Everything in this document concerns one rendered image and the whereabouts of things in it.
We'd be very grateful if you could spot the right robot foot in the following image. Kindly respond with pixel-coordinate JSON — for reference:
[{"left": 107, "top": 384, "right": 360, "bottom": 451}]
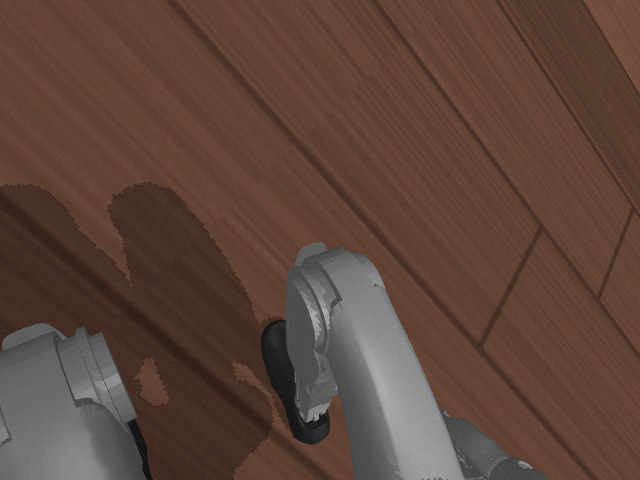
[{"left": 261, "top": 320, "right": 330, "bottom": 444}]

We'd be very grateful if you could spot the right robot arm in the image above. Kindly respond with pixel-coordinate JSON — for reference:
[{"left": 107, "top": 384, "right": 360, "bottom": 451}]
[{"left": 489, "top": 457, "right": 550, "bottom": 480}]

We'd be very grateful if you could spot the left robot foot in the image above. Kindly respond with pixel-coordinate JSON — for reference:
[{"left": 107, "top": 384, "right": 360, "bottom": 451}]
[{"left": 127, "top": 419, "right": 153, "bottom": 480}]

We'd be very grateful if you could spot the right robot hand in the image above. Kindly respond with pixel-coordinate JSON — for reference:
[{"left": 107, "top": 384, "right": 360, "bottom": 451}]
[{"left": 439, "top": 408, "right": 510, "bottom": 480}]

